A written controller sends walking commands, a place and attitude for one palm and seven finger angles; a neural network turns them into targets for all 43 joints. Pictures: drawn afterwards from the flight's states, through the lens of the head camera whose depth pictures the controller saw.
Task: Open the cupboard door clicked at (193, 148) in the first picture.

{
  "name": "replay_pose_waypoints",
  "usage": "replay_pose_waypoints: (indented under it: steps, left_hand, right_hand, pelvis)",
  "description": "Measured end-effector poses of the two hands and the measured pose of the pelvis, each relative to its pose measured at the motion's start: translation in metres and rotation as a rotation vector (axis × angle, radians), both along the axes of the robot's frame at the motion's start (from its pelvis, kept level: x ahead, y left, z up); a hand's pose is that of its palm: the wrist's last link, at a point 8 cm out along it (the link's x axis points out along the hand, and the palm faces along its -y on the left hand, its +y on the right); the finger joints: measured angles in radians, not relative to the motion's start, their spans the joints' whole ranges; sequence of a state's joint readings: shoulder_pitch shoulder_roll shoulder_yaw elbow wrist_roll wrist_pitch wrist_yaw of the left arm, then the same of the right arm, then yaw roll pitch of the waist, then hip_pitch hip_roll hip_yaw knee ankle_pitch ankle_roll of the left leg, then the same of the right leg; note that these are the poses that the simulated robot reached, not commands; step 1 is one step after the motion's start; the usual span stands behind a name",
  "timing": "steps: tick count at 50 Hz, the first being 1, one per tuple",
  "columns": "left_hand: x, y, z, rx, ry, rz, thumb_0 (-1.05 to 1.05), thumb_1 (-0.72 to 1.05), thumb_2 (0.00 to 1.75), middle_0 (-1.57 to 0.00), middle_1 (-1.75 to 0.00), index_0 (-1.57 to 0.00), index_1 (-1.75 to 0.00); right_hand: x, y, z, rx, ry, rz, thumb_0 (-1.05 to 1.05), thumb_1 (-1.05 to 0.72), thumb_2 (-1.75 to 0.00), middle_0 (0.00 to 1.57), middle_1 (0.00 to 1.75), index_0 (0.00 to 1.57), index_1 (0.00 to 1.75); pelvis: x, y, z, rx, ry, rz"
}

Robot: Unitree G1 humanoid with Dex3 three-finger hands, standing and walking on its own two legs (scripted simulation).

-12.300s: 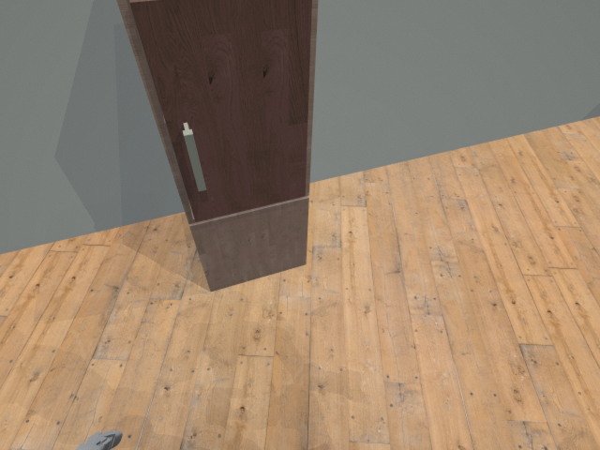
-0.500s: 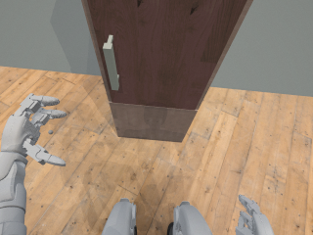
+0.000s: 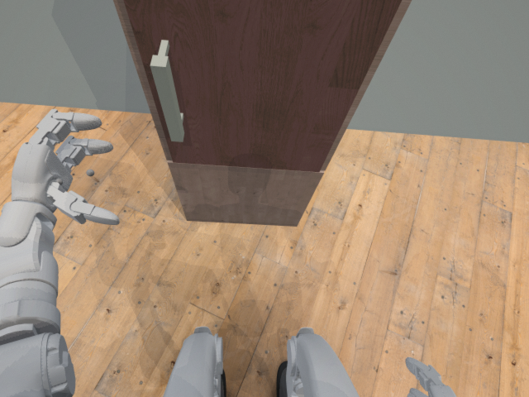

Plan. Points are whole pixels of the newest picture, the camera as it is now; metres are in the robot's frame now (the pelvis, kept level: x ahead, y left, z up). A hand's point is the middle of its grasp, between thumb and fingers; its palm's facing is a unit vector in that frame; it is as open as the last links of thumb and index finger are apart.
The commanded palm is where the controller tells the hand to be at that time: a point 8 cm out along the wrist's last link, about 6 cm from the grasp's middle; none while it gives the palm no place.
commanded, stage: move the hooked fingers beside the handle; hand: left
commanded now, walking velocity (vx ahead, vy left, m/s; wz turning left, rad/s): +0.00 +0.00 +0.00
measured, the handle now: (171, 95) +0.57 +0.16 +0.03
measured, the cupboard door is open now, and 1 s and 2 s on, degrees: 0 0 0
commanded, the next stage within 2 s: slide the fingers in behind the handle in 1.44 s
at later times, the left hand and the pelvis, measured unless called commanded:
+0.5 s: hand (112, 131) +0.50 +0.24 +0.02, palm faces -0.02 -1.00 -0.02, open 14.0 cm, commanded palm +0.49 +0.27 +0.02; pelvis -0.01 +0.00 -0.02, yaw -1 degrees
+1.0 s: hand (116, 123) +0.52 +0.24 +0.02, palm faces +0.01 -1.00 -0.03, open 14.0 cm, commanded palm +0.50 +0.26 +0.02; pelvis -0.01 +0.00 -0.02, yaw -2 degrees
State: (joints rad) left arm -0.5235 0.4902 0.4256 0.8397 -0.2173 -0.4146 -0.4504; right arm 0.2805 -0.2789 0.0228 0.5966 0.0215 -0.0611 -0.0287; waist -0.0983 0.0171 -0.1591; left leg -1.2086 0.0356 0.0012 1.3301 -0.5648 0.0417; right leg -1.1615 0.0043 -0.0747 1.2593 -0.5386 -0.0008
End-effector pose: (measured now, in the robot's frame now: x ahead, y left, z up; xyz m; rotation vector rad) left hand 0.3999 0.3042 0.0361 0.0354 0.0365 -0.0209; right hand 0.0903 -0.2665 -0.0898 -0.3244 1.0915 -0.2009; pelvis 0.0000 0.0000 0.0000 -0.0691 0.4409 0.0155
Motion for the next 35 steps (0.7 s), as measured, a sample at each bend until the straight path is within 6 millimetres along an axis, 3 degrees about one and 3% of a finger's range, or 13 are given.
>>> replay_pose_waypoints:
  steps: [13, 35]
  left_hand:
    - [0.045, -0.007, -0.009, -0.009, -0.024, 0.002, -0.01, -0.49, 0.3, -0.3, -1.2, -0.3, -1.2]
    - [0.105, -0.02, -0.014, -0.018, -0.013, -0.002, -0.01, -0.5, 0.3, -0.3, -1.2, -0.3, -1.2]
  right_hand:
    - [-0.035, -0.005, -0.015, -0.023, 0.13, -0.048, 0.0, -0.91, -0.9, 0.2, 0.3, 0.2, 0.3]
    - [-0.09, 0.0, -0.023, -0.04, 0.3, -0.106, 0.0, -0.91, -0.9, 0.2, 0.3, 0.2, 0.3]
  pelvis:
    - [-0.005, 0.0, -0.014, -0.01, 0.039, -0.006]
    - [-0.012, 0.004, -0.029, -0.034, 0.099, -0.012]
